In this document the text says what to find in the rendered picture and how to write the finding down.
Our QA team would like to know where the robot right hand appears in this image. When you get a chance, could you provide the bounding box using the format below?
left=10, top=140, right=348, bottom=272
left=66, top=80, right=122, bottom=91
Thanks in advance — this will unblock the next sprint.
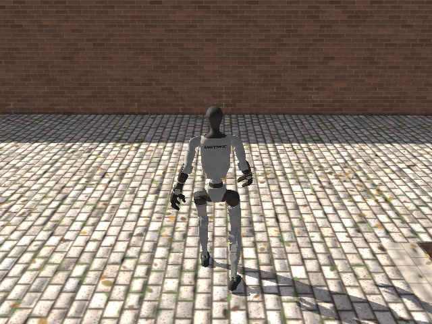
left=237, top=176, right=253, bottom=187

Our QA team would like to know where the robot left forearm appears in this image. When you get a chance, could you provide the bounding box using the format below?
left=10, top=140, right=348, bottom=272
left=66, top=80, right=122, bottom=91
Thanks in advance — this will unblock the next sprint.
left=173, top=163, right=188, bottom=195

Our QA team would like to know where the robot left upper arm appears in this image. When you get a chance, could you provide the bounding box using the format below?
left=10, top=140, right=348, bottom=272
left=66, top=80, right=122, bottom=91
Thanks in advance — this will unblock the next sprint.
left=182, top=136, right=201, bottom=174

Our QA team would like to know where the robot left hand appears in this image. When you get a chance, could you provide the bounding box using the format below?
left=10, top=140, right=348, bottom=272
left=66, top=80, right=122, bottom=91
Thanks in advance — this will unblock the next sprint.
left=170, top=191, right=186, bottom=210

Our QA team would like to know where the robot right forearm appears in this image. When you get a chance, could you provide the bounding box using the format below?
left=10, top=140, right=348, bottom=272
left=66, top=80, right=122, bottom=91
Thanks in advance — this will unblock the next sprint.
left=242, top=161, right=252, bottom=180

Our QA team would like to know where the robot right upper arm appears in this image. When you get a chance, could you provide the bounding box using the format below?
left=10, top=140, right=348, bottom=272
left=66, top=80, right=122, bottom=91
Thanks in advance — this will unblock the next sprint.
left=229, top=135, right=248, bottom=171

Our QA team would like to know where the right robot thigh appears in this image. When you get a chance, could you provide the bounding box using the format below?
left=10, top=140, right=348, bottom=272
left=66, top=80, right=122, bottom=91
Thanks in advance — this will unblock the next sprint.
left=225, top=189, right=241, bottom=244

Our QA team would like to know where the humanoid robot head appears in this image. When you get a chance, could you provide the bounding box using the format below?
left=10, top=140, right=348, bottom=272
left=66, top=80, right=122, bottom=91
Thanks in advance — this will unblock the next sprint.
left=203, top=106, right=227, bottom=138

